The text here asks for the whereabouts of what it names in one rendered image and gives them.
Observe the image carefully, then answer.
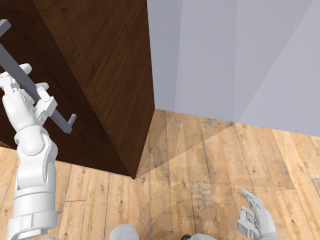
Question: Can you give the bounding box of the robot left thigh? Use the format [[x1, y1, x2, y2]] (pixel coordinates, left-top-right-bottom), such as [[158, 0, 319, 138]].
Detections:
[[109, 224, 140, 240]]

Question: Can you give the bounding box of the robot left hand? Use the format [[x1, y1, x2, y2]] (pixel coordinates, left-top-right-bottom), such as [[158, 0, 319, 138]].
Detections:
[[0, 63, 58, 133]]

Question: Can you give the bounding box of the handle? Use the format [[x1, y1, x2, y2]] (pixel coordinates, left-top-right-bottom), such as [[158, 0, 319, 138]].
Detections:
[[0, 19, 77, 134]]

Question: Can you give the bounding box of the left robot forearm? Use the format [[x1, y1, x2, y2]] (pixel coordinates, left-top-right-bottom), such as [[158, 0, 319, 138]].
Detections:
[[6, 125, 58, 240]]

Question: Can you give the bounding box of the wardrobe door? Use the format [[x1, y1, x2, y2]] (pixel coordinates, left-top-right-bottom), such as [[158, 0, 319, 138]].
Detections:
[[0, 0, 130, 177]]

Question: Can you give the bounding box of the robot right hand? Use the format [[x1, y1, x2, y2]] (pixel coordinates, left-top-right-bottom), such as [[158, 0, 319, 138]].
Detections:
[[237, 189, 279, 240]]

